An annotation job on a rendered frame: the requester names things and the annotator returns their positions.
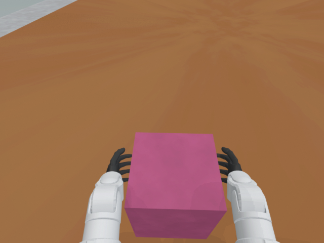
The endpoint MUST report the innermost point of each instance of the carton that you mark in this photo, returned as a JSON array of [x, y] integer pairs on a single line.
[[174, 188]]

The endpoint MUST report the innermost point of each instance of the robot right forearm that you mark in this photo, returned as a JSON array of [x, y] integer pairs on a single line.
[[250, 210]]

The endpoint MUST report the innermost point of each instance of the robot left forearm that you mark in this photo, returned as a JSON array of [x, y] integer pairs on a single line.
[[104, 210]]

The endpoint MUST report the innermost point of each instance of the robot left hand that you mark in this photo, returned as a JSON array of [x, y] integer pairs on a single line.
[[115, 165]]

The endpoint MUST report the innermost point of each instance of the robot right hand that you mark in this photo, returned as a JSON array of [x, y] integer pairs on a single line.
[[232, 164]]

